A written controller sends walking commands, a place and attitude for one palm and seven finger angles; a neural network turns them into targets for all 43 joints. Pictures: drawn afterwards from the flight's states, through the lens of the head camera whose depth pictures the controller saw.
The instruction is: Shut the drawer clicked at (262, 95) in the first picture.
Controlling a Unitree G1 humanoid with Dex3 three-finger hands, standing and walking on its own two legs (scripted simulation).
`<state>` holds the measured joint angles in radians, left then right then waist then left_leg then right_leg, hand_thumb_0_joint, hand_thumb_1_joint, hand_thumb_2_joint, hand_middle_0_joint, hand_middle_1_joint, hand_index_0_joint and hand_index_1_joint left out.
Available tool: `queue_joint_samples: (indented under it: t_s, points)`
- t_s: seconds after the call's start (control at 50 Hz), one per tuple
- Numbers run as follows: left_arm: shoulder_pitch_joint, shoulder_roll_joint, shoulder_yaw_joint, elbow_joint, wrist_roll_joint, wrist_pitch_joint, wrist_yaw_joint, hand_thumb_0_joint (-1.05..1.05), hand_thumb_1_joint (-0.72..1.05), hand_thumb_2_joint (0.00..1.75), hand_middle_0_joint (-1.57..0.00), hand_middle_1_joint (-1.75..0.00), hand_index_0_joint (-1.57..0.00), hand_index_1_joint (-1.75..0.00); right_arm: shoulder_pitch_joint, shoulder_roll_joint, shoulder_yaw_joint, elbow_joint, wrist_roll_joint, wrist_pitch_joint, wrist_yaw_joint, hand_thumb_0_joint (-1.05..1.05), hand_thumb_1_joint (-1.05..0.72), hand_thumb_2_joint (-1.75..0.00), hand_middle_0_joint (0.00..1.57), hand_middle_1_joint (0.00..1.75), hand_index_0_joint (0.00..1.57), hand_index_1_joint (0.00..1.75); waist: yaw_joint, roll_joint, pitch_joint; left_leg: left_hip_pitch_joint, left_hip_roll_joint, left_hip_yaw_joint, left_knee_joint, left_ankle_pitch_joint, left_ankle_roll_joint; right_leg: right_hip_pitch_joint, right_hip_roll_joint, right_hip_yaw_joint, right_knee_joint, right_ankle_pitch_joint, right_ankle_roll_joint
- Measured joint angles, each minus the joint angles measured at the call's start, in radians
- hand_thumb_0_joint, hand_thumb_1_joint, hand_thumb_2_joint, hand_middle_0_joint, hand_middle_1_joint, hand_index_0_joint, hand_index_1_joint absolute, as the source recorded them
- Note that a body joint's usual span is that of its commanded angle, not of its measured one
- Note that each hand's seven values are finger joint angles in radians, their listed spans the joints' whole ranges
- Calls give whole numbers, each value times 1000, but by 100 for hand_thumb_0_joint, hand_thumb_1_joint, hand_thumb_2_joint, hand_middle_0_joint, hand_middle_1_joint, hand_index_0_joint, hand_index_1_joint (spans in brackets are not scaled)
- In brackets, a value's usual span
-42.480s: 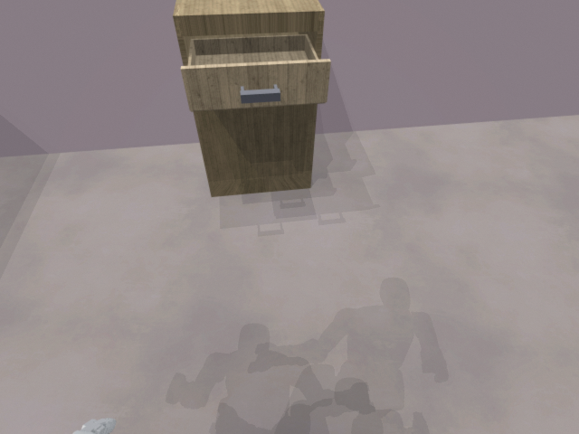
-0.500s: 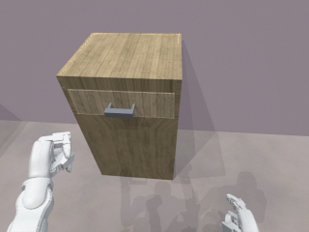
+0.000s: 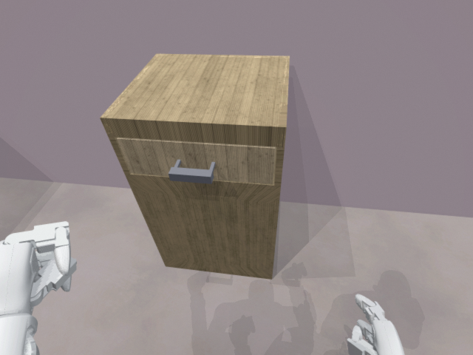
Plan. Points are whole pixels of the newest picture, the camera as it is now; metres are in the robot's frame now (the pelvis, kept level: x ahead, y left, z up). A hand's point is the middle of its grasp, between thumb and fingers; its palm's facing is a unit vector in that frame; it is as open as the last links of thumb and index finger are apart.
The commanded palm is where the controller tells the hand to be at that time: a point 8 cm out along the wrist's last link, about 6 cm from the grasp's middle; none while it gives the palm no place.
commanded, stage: step back with the hand held close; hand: left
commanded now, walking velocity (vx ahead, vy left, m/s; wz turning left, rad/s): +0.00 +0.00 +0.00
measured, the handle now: (193, 169) +0.60 +0.22 -0.08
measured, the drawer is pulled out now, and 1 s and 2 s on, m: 0.00 0.00 0.00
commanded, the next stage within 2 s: stop stepping back and stand still in 1.22 s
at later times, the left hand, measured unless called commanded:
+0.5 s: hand (55, 269) +0.17 +0.26 +0.15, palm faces +0.27 -0.82 -0.51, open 3.3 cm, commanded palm +0.11 +0.31 +0.17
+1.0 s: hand out of the picture +0.06 +0.26 +0.16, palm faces +0.39 -0.83 -0.41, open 3.3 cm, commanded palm +0.00 +0.31 +0.17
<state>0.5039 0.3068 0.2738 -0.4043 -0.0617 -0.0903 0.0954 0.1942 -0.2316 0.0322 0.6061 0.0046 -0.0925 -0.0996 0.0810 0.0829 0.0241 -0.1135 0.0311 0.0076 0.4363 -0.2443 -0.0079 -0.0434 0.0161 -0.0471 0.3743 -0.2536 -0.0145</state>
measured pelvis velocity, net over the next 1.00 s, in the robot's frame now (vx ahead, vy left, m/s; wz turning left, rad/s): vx -0.13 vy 0.03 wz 0.01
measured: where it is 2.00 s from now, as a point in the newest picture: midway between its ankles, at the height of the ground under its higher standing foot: outside the picture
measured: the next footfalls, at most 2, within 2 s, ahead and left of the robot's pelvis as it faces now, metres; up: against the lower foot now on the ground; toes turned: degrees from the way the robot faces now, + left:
right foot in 1.26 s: -0.27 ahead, -0.08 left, +0.00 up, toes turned -4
left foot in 1.40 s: -0.10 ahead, +0.12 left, +0.00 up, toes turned +1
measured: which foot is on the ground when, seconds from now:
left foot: down 0.00-1.00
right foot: down 0.00-1.00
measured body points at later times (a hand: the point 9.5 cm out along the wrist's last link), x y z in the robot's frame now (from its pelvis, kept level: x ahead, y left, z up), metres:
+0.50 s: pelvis -0.03 +0.03 +0.00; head +0.00 +0.02 +0.45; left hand +0.15 +0.30 +0.17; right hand +0.15 -0.22 -0.09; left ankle +0.00 +0.12 -0.74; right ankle -0.03 -0.11 -0.74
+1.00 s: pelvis -0.13 +0.03 -0.02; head -0.12 +0.05 +0.43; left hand +0.03 +0.31 +0.18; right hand +0.04 -0.22 -0.10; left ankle +0.00 +0.12 -0.74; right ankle -0.03 -0.11 -0.74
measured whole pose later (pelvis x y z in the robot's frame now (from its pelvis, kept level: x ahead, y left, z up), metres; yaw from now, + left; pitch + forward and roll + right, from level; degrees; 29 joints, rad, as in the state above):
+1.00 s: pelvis -0.13 +0.03 -0.02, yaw +0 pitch -2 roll -2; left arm 0.58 0.37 0.34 -0.60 -0.02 -0.28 0.16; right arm 0.22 -0.24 0.00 0.58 0.00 -0.04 -0.10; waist 0.01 0.01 0.04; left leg -0.48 -0.01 -0.01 0.66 -0.28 0.02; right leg -0.40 0.01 -0.01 0.57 -0.17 0.02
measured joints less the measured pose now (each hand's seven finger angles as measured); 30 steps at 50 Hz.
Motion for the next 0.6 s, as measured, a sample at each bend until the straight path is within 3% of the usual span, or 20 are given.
queue_joint_samples:
  t_s: [0.1,0.24,0.34,0.46,0.6]
  points:
    - [5,4,-16,-22,5,7,2,2,90,90,-141,-160,-141,-160,10,4,2,8,-6,-15,1,2,-90,-90,21,30,20,29,-6,-8,-5,10,3,5,-3,-4,-1,8,2,6,-5,-1,-1]
    - [39,45,64,-67,10,-80,-2,2,89,90,-141,-160,-141,-160,-18,-11,-14,-34,-6,52,22,1,-90,-90,21,30,20,29,-57,0,-16,-72,2,10,12,1,7,-64,2,10,-14,21,9]
    - [86,59,66,-69,5,-93,-8,1,89,90,-140,-160,-141,-160,-35,-19,-44,-51,4,97,23,1,-90,-90,21,30,20,29,-78,-2,-2,-112,-15,28,-8,28,22,-123,-18,27,-3,36,25]
    - [139,86,68,-109,1,-84,0,1,89,90,-140,-160,-140,-159,-24,-6,-52,-66,12,127,15,1,-90,-90,20,30,20,29,-78,-31,3,-150,-29,36,3,43,35,-170,-32,33,28,41,38]
    - [132,96,80,-156,12,-100,20,2,89,90,-140,-160,-140,-159,-21,12,-36,-83,10,112,9,1,-90,-90,20,30,20,29,-66,-54,2,-190,-39,32,42,59,46,-213,-43,30,81,48,45]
